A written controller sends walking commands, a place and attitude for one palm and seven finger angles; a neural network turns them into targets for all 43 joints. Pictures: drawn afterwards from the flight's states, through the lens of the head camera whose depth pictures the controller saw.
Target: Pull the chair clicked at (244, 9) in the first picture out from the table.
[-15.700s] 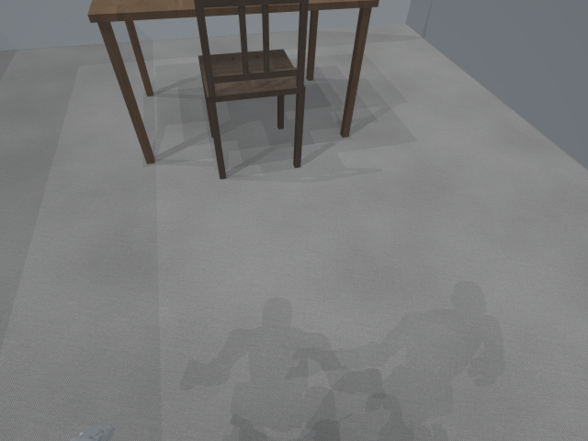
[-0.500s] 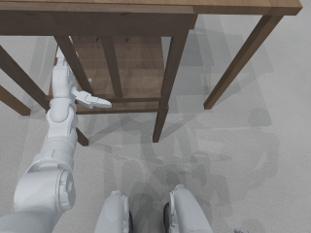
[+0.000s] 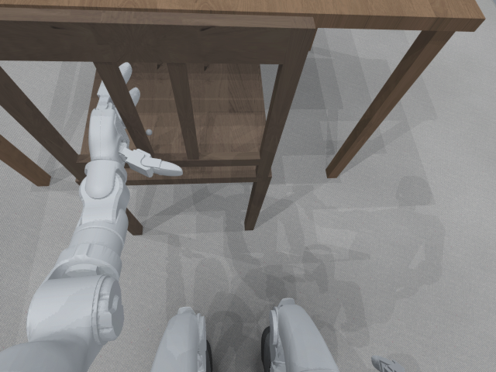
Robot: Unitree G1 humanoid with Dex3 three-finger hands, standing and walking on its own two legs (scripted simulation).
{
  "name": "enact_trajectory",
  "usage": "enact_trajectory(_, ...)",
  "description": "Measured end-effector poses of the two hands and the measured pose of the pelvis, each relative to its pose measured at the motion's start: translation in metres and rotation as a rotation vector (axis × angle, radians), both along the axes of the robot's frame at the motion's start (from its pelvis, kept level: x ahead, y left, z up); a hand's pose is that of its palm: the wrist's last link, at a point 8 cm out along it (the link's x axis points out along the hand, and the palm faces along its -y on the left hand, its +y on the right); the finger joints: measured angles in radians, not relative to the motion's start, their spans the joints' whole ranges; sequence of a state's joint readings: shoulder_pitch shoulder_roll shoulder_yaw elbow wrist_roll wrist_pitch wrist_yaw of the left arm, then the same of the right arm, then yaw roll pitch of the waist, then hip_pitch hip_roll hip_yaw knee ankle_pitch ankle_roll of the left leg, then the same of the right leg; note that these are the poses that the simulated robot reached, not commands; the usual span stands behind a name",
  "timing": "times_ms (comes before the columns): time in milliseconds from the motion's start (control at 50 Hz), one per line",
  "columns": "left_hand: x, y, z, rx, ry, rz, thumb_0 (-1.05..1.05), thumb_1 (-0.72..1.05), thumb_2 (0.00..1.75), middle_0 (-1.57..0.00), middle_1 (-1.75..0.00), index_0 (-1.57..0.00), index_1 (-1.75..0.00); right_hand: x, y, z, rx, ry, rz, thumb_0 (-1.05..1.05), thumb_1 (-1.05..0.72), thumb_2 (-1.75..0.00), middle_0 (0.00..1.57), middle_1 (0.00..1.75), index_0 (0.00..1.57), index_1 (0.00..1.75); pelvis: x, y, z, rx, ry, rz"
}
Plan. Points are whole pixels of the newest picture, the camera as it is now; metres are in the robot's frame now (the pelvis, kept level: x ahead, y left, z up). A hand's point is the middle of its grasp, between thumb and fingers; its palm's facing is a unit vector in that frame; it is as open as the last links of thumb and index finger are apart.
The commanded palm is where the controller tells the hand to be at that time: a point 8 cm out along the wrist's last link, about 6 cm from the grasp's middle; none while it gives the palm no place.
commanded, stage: hook a spindle and tug to test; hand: left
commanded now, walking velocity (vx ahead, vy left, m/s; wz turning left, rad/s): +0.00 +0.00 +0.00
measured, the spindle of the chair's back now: (131, 118) +0.51 +0.17 +0.02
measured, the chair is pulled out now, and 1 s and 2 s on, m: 0.00 0.02 0.08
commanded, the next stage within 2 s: step backward, pulling the chair out in 1.26 s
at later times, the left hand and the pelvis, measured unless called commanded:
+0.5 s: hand (147, 131) +0.48 +0.14 +0.03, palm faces +0.03 -1.00 -0.02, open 8.1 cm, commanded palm +0.45 +0.18 +0.03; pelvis +0.01 +0.00 +0.01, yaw +0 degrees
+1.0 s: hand (152, 144) +0.46 +0.13 +0.03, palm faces +0.02 -1.00 -0.01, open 5.1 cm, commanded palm +0.42 +0.17 +0.03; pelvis +0.02 +0.00 +0.01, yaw +0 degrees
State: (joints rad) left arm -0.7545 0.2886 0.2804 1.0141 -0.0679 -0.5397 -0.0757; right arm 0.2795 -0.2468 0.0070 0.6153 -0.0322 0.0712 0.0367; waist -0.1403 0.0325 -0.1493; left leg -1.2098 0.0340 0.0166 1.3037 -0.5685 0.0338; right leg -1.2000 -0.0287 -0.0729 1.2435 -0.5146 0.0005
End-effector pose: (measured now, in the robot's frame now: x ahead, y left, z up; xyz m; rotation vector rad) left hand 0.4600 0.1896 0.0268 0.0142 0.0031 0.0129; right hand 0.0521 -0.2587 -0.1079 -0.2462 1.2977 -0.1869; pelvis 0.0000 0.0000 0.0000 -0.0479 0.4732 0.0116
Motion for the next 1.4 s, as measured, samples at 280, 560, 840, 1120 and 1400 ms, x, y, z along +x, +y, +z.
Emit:
enact_trajectory(280, 0.004, 0.002, -0.001, 0.002, 0.006, 0.015, -0.01, -0.29, 0.39, -0.37, -1.04, -0.36, -1.04, -0.002, 0.002, -0.002, 0.006, 0.019, -0.008, 0.00, -0.91, -0.90, 0.20, 0.30, 0.20, 0.30, 0.002, 0.000, 0.000, -0.002, 0.006, 0.001)
enact_trajectory(560, -0.001, 0.001, 0.001, 0.001, 0.008, 0.010, 0.00, 0.42, 0.70, -0.47, -1.42, -0.45, -1.42, 0.003, 0.002, 0.005, 0.011, 0.011, -0.018, 0.00, -0.91, -0.90, 0.20, 0.30, 0.20, 0.30, 0.010, 0.000, 0.006, 0.000, 0.000, -0.005)
enact_trajectory(840, -0.009, -0.002, 0.002, -0.003, 0.011, 0.014, 0.01, 0.76, 0.81, -0.47, -1.45, -0.46, -1.45, 0.019, 0.003, 0.007, 0.027, -0.026, -0.017, 0.00, -0.91, -0.90, 0.20, 0.30, 0.20, 0.30, 0.014, 0.000, 0.010, 0.004, -0.003, -0.009)
enact_trajectory(1120, -0.033, -0.009, 0.002, 0.001, 0.004, 0.006, 0.01, 0.75, 0.81, -0.48, -1.45, -0.46, -1.45, 0.044, 0.003, 0.010, 0.036, -0.093, 0.012, 0.00, -0.91, -0.90, 0.20, 0.30, 0.20, 0.30, 0.018, -0.003, 0.013, 0.011, -0.020, -0.005)
enact_trajectory(1400, -0.043, -0.009, 0.004, 0.026, 0.017, 0.009, 0.01, 0.74, 0.81, -0.49, -1.45, -0.46, -1.45, 0.052, -0.003, 0.010, 0.023, -0.134, 0.016, 0.00, -0.91, -0.90, 0.20, 0.30, 0.20, 0.30, 0.011, -0.008, 0.012, 0.018, -0.051, 0.000)
